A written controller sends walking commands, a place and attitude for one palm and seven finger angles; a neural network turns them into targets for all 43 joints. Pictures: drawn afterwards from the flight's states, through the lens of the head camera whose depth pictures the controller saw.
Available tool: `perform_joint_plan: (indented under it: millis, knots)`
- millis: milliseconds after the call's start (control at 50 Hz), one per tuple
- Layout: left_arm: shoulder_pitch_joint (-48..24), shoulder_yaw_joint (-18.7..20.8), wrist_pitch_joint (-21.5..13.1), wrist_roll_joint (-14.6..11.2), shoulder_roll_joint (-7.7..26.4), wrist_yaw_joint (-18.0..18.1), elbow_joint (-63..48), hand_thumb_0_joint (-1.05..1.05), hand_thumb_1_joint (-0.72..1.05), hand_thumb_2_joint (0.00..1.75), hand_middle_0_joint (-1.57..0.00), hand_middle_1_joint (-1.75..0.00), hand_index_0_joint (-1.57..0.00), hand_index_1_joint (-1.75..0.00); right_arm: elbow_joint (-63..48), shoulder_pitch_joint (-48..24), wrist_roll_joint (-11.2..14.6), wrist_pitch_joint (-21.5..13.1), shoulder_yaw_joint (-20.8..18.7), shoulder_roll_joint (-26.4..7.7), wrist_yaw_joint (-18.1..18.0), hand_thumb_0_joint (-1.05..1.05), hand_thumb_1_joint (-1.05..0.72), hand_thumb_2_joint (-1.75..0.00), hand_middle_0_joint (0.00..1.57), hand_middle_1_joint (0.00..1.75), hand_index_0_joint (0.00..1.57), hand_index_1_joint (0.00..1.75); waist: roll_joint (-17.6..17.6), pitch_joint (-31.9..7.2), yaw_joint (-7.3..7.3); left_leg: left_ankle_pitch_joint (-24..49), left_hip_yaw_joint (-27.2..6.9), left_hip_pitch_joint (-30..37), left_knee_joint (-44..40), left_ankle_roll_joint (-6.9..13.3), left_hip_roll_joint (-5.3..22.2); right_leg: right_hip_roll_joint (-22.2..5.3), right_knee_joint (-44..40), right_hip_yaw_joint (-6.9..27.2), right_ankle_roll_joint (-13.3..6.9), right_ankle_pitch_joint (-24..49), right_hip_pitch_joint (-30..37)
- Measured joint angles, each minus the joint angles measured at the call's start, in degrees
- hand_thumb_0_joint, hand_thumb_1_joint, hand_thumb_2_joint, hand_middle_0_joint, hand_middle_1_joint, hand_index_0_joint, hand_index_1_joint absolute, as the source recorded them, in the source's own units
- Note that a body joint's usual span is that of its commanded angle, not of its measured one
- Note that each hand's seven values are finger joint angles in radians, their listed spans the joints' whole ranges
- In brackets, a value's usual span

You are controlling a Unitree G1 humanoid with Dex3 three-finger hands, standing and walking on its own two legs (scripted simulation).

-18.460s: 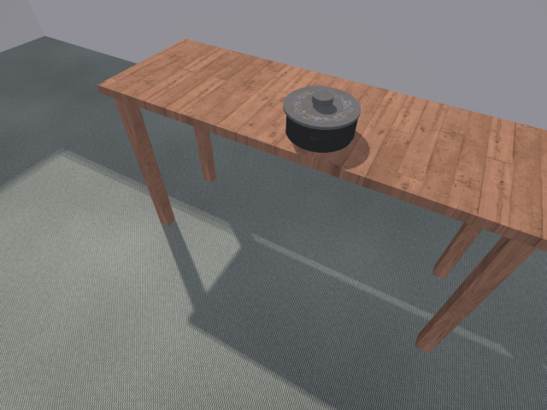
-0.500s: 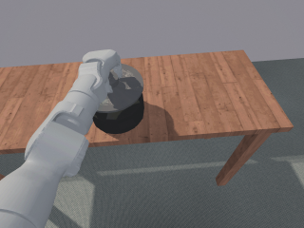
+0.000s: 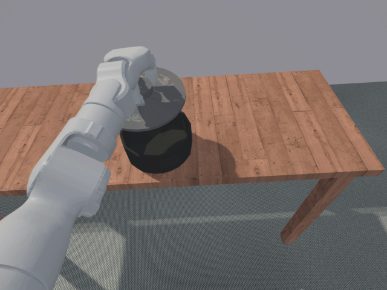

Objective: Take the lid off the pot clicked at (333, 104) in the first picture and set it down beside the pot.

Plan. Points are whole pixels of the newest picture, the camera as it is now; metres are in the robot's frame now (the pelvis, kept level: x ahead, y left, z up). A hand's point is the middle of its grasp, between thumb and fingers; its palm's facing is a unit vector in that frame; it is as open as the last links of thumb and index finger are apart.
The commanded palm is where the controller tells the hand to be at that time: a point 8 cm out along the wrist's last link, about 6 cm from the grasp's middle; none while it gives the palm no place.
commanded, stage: lift the lid straight up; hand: left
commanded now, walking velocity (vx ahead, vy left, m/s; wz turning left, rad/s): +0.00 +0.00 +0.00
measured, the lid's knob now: (140, 88) +0.51 +0.09 +0.15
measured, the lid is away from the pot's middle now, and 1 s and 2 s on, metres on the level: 0.01 0.06 0.18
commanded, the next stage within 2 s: move the lid sideways beside the pot in 0.48 s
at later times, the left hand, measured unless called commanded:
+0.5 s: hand (138, 78) +0.48 +0.08 +0.20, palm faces -0.27 -0.04 -0.96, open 8.5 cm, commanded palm +0.48 +0.08 +0.27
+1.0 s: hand (110, 80) +0.49 +0.14 +0.19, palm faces -0.31 -0.04 -0.95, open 8.5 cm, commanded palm +0.49 +0.14 +0.27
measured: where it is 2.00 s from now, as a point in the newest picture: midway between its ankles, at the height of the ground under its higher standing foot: outside the picture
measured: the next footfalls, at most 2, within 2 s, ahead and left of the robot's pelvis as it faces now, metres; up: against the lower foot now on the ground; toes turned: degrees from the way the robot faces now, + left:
none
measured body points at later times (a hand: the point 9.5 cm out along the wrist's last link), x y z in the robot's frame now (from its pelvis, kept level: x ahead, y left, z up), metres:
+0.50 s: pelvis -0.01 +0.01 +0.00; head +0.03 -0.02 +0.45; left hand +0.49 +0.08 +0.25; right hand +0.05 -0.25 -0.14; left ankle -0.03 +0.07 -0.74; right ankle -0.02 -0.11 -0.74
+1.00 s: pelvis +0.00 +0.00 +0.00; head +0.04 -0.02 +0.45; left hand +0.50 +0.14 +0.25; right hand +0.05 -0.27 -0.13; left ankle -0.03 +0.07 -0.74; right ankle -0.02 -0.11 -0.74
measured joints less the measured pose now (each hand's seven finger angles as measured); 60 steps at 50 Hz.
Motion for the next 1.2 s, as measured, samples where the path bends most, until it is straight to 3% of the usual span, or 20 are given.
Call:
perform_joint_plan:
  millis: [180, 380, 600, 780, 1000, 1200]
  knots:
    - [-1.94, -1.76, -0.02, -0.31, 0.00, -2.71, -1.42, 0.00, 0.07, 0.82, -0.68, -0.97, -0.66, -0.93, -0.87, -1.17, -0.02, -0.47, 0.22, -0.05, -0.16, 0.01, -0.91, -0.90, 0.20, 0.30, 0.20, 0.30, -0.35, 0.54, 0.32, 0.40, -0.80, 0.05, 0.07, 0.30, -0.61, -0.64, 0.03, -0.79, 0.29, 0.09, 0.38]
    - [-6.55, -3.30, 1.37, 0.46, -1.29, -2.75, 2.02, 0.00, 0.07, 0.83, -0.68, -0.97, -0.66, -0.93, -0.13, -0.25, -0.18, -0.43, 0.53, 0.10, 0.37, 0.01, -0.91, -0.90, 0.20, 0.30, 0.20, 0.30, -0.48, 0.23, 0.02, 0.88, -0.91, -0.73, -0.02, 0.48, -1.10, -1.15, 0.50, -0.88, 0.52, 0.19, -0.56]
    - [-6.47, 0.19, 0.61, 0.73, -1.92, -2.52, 3.58, 0.00, 0.07, 0.83, -0.68, -0.97, -0.66, -0.93, 0.66, 1.43, -0.50, -0.66, 0.96, 0.01, -0.29, 0.01, -0.91, -0.90, 0.20, 0.30, 0.20, 0.30, 0.01, 0.26, -0.84, 1.06, -0.06, -0.22, -0.78, 0.48, -0.79, -0.76, 0.09, 0.06, 0.45, 0.57, -0.57]
    - [-5.92, 4.20, 1.34, 3.18, 2.26, -1.86, 5.57, 0.00, 0.07, 0.82, -0.68, -0.97, -0.66, -0.93, -0.29, 1.24, -0.39, 0.07, 1.21, -0.45, -1.19, 0.01, -0.91, -0.90, 0.20, 0.30, 0.20, 0.30, -0.30, 0.67, -1.91, 0.98, 0.82, -0.30, -1.04, 0.07, 0.19, 0.29, -0.81, 0.95, -0.03, 1.23, -0.72]
    - [-2.57, 1.17, -2.50, 2.30, 7.16, -7.07, 0.10, 0.00, 0.08, 0.82, -0.68, -0.97, -0.66, -0.93, -0.94, 1.74, 0.14, 0.14, -0.22, -1.07, -1.53, 0.01, -0.91, -0.90, 0.20, 0.30, 0.20, 0.30, -1.08, 0.81, -0.55, 0.63, -0.93, 0.21, -0.68, -0.20, 0.30, 0.40, -1.98, -0.76, -0.29, 1.01, 1.02]
    - [-2.02, 0.91, -4.33, 2.19, 8.51, -7.69, -1.79, 0.00, 0.08, 0.82, -0.68, -0.97, -0.66, -0.93, -1.76, -0.99, 0.49, 1.27, 0.03, -1.12, -1.01, 0.01, -0.91, -0.90, 0.20, 0.30, 0.20, 0.30, -1.21, 1.55, -0.01, 0.38, -1.38, -0.52, 0.25, 0.11, -0.08, 0.01, -1.56, -1.21, 0.02, 0.88, 0.70]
